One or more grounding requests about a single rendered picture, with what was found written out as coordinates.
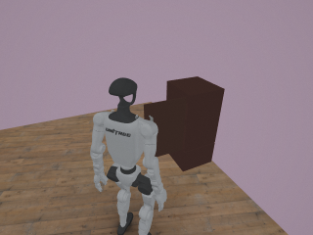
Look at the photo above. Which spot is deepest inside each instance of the cupboard door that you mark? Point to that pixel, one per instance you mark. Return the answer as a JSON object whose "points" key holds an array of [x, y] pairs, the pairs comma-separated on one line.
{"points": [[169, 116]]}

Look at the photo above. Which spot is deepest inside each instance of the left robot upper arm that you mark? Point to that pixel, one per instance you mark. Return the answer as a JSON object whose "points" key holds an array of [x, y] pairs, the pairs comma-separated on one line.
{"points": [[98, 133]]}

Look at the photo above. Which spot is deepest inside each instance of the left robot foot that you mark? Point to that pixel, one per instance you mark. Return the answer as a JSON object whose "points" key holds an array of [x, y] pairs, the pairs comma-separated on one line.
{"points": [[121, 229]]}

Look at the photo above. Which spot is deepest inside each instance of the humanoid robot head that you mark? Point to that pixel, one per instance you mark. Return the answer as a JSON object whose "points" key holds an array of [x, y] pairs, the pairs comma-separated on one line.
{"points": [[122, 87]]}

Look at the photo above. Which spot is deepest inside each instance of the right robot upper arm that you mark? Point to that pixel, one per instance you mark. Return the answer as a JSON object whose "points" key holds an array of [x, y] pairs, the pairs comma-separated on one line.
{"points": [[149, 130]]}

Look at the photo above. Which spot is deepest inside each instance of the left robot hand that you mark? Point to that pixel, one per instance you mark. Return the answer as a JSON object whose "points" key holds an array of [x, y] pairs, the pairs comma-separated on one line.
{"points": [[98, 178]]}

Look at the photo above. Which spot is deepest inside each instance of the right robot forearm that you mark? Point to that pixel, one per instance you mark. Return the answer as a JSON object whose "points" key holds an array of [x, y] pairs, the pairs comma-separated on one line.
{"points": [[155, 178]]}

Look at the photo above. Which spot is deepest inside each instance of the right robot hand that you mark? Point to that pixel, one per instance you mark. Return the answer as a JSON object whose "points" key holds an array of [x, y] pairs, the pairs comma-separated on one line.
{"points": [[160, 199]]}

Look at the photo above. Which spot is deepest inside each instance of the left robot forearm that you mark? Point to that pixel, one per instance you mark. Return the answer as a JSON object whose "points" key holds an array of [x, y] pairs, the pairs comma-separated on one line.
{"points": [[98, 163]]}

